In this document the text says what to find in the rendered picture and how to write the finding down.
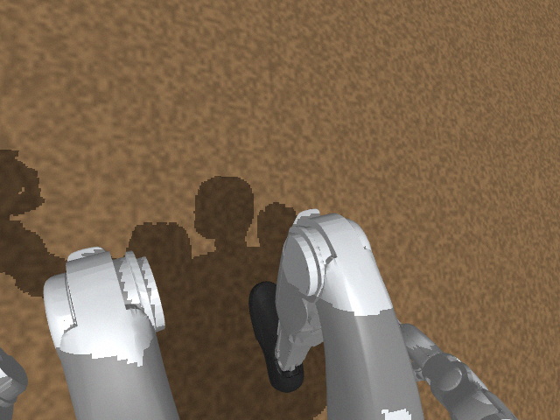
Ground left robot arm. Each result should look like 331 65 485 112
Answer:
0 347 28 420

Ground right robot hand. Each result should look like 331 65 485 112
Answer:
398 320 443 382

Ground right robot foot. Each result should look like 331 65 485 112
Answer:
248 282 304 393

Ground right robot arm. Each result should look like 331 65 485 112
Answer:
422 353 518 420

